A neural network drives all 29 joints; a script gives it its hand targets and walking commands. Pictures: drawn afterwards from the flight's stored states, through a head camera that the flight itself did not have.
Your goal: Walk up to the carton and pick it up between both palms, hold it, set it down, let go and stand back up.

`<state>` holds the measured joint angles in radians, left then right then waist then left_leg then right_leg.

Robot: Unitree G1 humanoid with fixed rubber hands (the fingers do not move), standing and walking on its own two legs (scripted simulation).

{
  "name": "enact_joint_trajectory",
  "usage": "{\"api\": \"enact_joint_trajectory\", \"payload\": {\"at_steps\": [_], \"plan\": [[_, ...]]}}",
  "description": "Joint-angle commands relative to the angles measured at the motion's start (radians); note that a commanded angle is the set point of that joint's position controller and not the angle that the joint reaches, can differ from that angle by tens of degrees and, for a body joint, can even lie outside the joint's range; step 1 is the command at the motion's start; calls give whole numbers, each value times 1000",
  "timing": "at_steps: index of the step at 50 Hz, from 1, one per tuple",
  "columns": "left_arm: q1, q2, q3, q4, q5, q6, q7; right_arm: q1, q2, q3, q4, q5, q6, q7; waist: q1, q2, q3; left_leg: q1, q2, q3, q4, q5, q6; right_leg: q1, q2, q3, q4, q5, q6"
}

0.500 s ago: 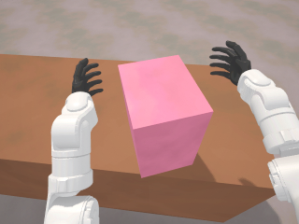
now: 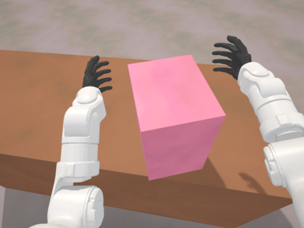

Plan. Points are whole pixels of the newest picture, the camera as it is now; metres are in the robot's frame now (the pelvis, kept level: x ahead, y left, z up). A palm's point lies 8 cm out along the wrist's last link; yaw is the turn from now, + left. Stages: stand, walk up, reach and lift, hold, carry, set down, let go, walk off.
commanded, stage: reach and lift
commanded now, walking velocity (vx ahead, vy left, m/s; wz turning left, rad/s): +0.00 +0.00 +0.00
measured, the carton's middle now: (168, 121) +0.40 +0.03 +0.02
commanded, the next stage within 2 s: none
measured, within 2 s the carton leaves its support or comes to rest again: neither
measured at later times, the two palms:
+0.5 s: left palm (111, 110) +0.35 +0.17 +0.11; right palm (232, 96) +0.44 -0.14 +0.10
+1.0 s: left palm (115, 115) +0.36 +0.17 +0.08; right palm (215, 99) +0.45 -0.10 +0.08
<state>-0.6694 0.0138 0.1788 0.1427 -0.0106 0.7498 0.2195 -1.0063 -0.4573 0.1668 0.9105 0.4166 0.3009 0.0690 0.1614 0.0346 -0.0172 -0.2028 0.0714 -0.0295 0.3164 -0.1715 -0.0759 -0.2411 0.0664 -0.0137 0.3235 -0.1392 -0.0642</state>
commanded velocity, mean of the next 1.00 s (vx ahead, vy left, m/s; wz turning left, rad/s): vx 0.00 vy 0.00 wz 0.00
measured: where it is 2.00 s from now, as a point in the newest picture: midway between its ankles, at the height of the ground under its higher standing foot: outside the picture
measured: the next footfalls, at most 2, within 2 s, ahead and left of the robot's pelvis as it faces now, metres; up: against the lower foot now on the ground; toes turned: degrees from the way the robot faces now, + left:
none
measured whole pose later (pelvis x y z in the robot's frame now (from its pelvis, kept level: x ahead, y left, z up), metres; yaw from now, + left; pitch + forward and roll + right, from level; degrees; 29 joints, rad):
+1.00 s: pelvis +0.00 +0.00 +0.00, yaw +1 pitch +10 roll +0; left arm -0.56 -0.17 0.19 0.47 0.13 0.20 0.27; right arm -0.86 -0.24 0.06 1.09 0.25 -0.09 0.00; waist 0.15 0.01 -0.06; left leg -0.36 0.08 -0.02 0.37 -0.17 -0.08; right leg -0.38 0.07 -0.03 0.35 -0.13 -0.07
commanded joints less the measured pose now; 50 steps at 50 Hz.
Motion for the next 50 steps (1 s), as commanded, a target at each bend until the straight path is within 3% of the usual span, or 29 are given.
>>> {"api": "enact_joint_trajectory", "payload": {"at_steps": [1, 2, 3, 6, 8, 10, 11, 13, 14, 15, 20, 21, 22, 24, 28, 29, 31, 32, 33, 34, 38, 39, 40, 41, 42, 46, 47, 49, 50], "plan": [[-270, 57, 2, -223, 27, -103, -4, -367, -114, -91, -190, -46, -91, 9, -7, -82, -499, 23, -71, 58, 9, 320, 28, 352, -11, 27, 46, 463, 89], [-225, 9, -26, -124, 34, -112, -6, -337, -97, -93, -110, -61, -99, 11, -23, -87, -422, 0, -68, 56, 9, 314, 28, 312, -1, 29, 46, 461, 96], [-249, 23, -11, -177, 37, -139, -7, -356, -99, -106, -169, -70, -119, 16, -24, -98, -472, 10, -70, 58, 19, 338, 28, 323, 3, 19, 55, 466, 94], [-224, -11, -41, -231, 41, -190, 2, -318, -86, -139, -196, -98, -166, 22, -26, -76, -525, 38, -64, 59, 22, 387, 21, 321, 12, 14, 51, 481, 90], [-250, -30, -62, -253, 40, -208, 15, -336, -96, -167, -259, -119, -192, 24, -35, -72, -562, 72, -60, 57, 31, 377, 20, 285, 19, 1, 35, 414, 84], [-202, -34, -62, -192, 50, -218, 21, -315, -94, -183, -222, -135, -197, 24, -46, -98, -523, 43, -58, 61, 28, 337, 26, 254, 15, 2, 29, 373, 85], [-233, -13, -43, -224, 42, -230, 25, -325, -92, -198, -283, -148, -208, 21, -31, -113, -567, 37, -61, 64, 20, 326, 30, 278, 13, 0, 21, 356, 80], [-188, -51, -65, -104, 55, -248, 29, -280, -68, -188, -180, -166, -211, 23, -41, -119, -506, 6, -53, 60, 20, 285, 34, 230, 16, -2, 20, 280, 76], [-235, -39, -59, -149, 55, -255, 38, -322, -89, -212, -227, -177, -217, 28, -28, -108, -532, 29, -46, 59, 16, 276, 36, 207, 16, -7, 8, 227, 71], [-223, -55, -57, -78, 66, -257, 45, -287, -55, -201, -148, -177, -211, 29, -20, -109, -482, 18, -47, 62, 4, 228, 37, 169, 15, 0, -5, 158, 65], [-272, -74, -51, -4, 81, -318, 66, -315, -22, -198, -84, -184, -248, 39, 8, -69, -495, -4, -46, 68, 11, 206, 42, 154, 10, -4, -5, 99, 47], [-290, -69, -42, -3, 82, -330, 70, -323, -21, -195, -90, -192, -257, 38, 25, -78, -517, -13, -43, 66, 10, 203, 41, 167, 9, 1, -4, 104, 41], [-279, -84, -48, 21, 86, -343, 71, -322, -10, -175, -93, -182, -268, 36, 13, -94, -522, -23, -46, 64, 20, 218, 43, 180, 10, 2, 5, 145, 45], [-299, -77, -31, 81, 93, -375, 70, -338, 8, -172, -73, -189, -284, 31, 28, -107, -513, -85, -50, 69, 16, 186, 49, 202, 0, 12, 14, 144, 50], [-272, -80, -22, 160, 114, -426, 61, -296, 32, -170, 34, -188, -301, 7, 12, -110, -464, -144, -57, 75, 11, 157, 49, 245, -12, 27, 21, 187, 58], [-302, -75, -19, 126, 109, -446, 62, -314, 38, -154, 5, -176, -312, 1, 11, -110, -519, -129, -56, 75, 18, 187, 47, 265, -18, 33, 31, 229, 58], [-257, -80, 2, 179, 119, -469, 52, -290, 62, -131, 15, -176, -327, -15, 28, -148, -515, -136, -62, 81, 21, 228, 49, 314, -18, 37, 43, 316, 72], [-277, -81, -6, 154, 116, -487, 50, -303, 50, -146, 11, -174, -341, -23, 10, -130, -523, -155, -67, 81, 27, 213, 45, 308, -23, 37, 41, 331, 80], [-259, -78, -4, 164, 113, -502, 49, -298, 51, -147, 2, -183, -349, -28, 0, -153, -523, -173, -58, 80, 41, 214, 32, 307, -25, 32, 65, 336, 79], [-283, -83, 5, 179, 120, -515, 47, -316, 82, -122, -5, -179, -353, -35, 13, -164, -534, -182, -57, 85, 44, 211, 31, 320, -24, 45, 73, 360, 84], [-257, -101, 1, 171, 132, -576, 38, -301, 112, -124, -15, -183, -389, -53, 9, -156, -575, -195, -63, 91, 50, 243, 34, 346, -37, 48, 91, 426, 89], [-253, -115, 8, 198, 130, -583, 33, -306, 130, -108, -13, -174, -393, -57, 20, -169, -565, -197, -60, 88, 54, 255, 43, 343, -39, 56, 93, 438, 90], [-262, -111, 11, 191, 133, -590, 30, -300, 125, -119, 3, -177, -398, -63, -4, -168, -576, -203, -65, 85, 58, 257, 40, 355, -42, 55, 92, 474, 96], [-240, -112, 8, 189, 135, -600, 31, -301, 124, -111, 1, -168, -409, -65, 6, -162, -571, -191, -64, 81, 62, 272, 35, 352, -38, 52, 94, 477, 96], [-250, -128, -6, 165, 129, -609, 34, -298, 126, -104, -9, -165, -422, -71, -7, -141, -594, -187, -66, 78, 73, 291, 32, 349, -37, 50, 101, 497, 96], [-230, -171, -22, 143, 143, -609, 49, -294, 116, -127, 25, -163, -429, -74, -9, -114, -581, -98, -56, 77, 69, 313, 28, 250, -15, 26, 74, 402, 81], [-217, -186, -34, 146, 148, -600, 50, -274, 124, -131, 25, -174, -430, -76, -29, -111, -581, -64, -54, 71, 74, 342, 25, 232, -5, 17, 64, 393, 74], [-206, -207, -47, 137, 156, -592, 46, -272, 139, -125, 18, -157, -433, -76, -16, -80, -569, -20, -53, 72, 79, 378, 27, 202, 3, 8, 47, 375, 64], [-188, -221, -58, 119, 151, -588, 49, -258, 128, -137, 30, -161, -435, -71, -35, -66, -572, 23, -49, 67, 81, 412, 22, 173, 11, -7, 41, 382, 62]]}}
